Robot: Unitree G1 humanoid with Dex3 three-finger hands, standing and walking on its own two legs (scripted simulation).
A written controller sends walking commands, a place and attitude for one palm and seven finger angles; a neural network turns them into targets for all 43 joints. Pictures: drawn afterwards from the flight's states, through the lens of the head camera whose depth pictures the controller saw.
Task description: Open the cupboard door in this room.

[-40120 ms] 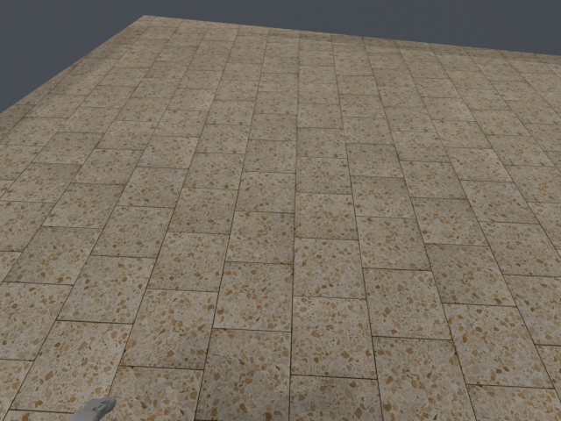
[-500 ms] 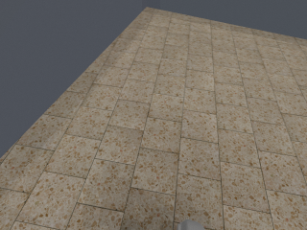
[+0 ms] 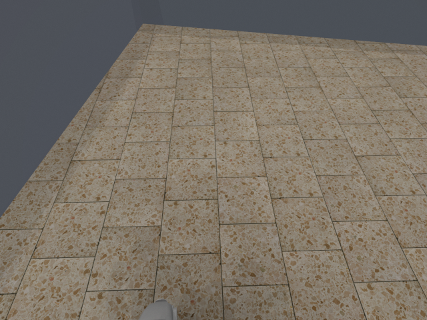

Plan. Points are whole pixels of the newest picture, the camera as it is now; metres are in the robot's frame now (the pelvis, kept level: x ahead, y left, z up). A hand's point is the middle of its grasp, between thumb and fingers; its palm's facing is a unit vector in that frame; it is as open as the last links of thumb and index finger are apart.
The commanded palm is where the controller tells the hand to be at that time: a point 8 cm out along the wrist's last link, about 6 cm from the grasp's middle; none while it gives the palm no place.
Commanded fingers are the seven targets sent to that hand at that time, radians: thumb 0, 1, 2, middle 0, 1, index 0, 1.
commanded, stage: turn to face it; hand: left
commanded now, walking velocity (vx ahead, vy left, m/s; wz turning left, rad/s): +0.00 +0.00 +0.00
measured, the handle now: out of the picture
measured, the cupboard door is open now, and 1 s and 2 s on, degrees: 46 46 46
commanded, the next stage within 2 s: none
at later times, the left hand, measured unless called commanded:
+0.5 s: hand (108, 296) +0.20 +0.25 -0.17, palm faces +0.24 -0.95 -0.21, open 7.4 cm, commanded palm none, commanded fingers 0.00 0.90 0.90 -0.20 -0.30 -0.20 -0.30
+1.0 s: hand out of the picture +0.10 +0.18 -0.18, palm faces +0.54 -0.80 -0.25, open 7.4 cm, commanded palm none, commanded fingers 0.00 0.90 0.90 -0.20 -0.30 -0.20 -0.30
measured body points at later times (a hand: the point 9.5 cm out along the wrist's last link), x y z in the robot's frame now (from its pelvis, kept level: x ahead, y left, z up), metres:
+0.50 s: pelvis +0.14 +0.03 -0.01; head +0.18 +0.06 +0.44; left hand +0.18 +0.30 -0.16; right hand +0.24 -0.19 -0.15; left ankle +0.18 +0.13 -0.75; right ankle +0.17 -0.14 -0.69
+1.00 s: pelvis +0.17 -0.02 -0.01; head +0.21 +0.01 +0.43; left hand +0.07 +0.22 -0.16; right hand +0.42 -0.18 -0.14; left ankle +0.12 +0.10 -0.73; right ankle +0.20 -0.13 -0.74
